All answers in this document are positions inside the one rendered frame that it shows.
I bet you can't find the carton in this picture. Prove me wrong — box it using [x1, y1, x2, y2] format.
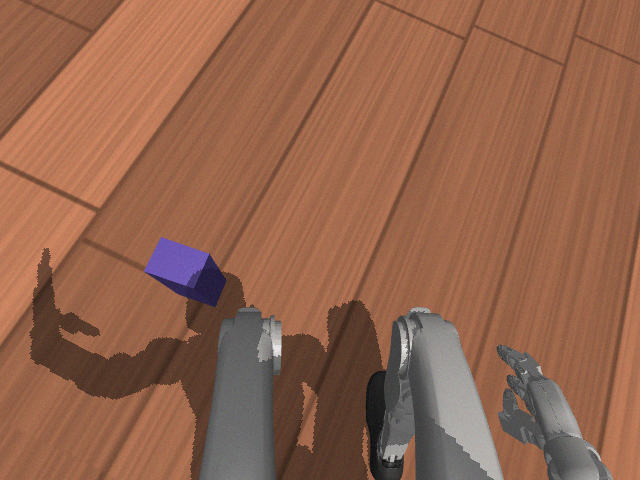
[144, 237, 227, 307]

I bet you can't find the right robot hand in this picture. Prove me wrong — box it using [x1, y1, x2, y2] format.
[497, 345, 583, 450]

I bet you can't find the right robot arm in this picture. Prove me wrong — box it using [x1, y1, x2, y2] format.
[543, 436, 613, 480]

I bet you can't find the right robot foot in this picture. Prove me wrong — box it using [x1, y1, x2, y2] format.
[366, 371, 404, 480]

